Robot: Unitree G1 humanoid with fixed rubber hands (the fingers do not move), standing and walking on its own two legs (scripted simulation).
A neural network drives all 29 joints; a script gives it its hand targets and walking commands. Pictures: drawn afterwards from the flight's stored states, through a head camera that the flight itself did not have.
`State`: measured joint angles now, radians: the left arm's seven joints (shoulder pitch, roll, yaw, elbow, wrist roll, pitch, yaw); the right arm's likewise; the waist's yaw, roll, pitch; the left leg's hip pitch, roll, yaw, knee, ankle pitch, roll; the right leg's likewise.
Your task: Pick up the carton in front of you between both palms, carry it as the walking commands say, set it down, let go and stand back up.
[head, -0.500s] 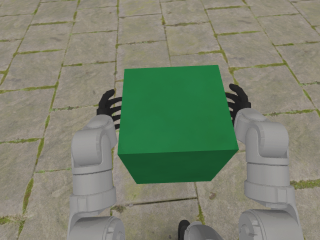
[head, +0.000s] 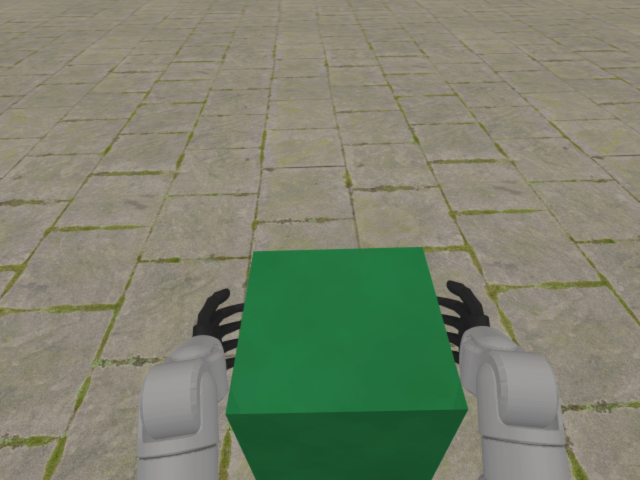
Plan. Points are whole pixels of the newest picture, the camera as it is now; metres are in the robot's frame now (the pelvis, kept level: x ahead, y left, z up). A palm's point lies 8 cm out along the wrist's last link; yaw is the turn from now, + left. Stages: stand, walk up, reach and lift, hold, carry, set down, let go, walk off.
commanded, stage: carry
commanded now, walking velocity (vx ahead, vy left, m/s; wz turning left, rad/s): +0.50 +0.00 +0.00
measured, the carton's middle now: (340, 374) +0.27 +0.00 +0.02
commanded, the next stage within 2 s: none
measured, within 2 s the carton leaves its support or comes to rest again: neither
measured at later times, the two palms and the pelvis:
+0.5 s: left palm (259, 192) +0.56 +0.12 +0.10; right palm (437, 190) +0.56 -0.18 +0.09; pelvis +0.30 -0.03 +0.00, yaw +2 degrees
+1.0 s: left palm (256, 137) +0.77 +0.16 +0.09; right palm (398, 129) +0.78 -0.14 +0.10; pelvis +0.51 +0.00 +0.01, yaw +0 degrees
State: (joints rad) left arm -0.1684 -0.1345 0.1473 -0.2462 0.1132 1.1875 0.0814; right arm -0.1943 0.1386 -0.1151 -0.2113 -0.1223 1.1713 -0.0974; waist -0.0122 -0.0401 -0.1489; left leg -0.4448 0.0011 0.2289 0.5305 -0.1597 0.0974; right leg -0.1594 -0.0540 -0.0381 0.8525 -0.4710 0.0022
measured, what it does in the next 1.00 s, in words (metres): walks ahead: right foot, then left foot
